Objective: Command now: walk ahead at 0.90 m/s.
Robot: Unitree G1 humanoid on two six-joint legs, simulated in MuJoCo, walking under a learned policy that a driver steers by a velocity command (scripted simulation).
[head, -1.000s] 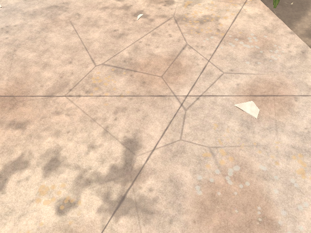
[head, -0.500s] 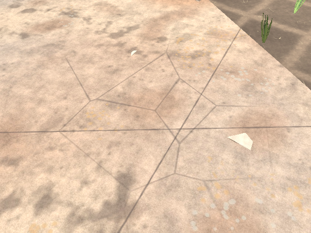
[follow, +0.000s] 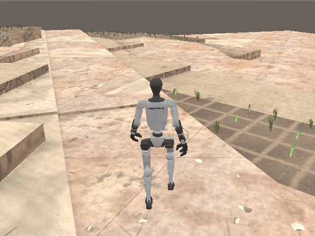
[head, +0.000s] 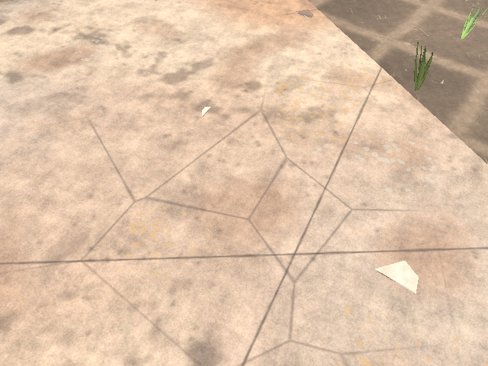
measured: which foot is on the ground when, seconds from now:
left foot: down 0.00-0.20, up 0.22-0.62, down 0.64-1.00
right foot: up 0.00-0.18, down 0.20-0.66, up 0.68-1.00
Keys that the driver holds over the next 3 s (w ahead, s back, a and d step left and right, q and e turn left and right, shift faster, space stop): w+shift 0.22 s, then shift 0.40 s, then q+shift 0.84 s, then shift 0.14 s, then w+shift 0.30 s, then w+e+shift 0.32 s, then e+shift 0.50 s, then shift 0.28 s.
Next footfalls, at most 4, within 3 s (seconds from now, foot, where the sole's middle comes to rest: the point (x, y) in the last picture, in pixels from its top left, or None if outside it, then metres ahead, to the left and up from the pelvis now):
0.20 right None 0.38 -0.11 -0.78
0.64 left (215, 308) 0.71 0.05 -0.78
1.06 right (285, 303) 0.72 -0.16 -0.78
1.52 left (209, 359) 0.56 0.07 -0.78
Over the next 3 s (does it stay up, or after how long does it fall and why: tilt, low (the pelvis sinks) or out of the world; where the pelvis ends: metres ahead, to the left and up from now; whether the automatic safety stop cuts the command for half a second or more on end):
stays up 1.10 0.25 -0.01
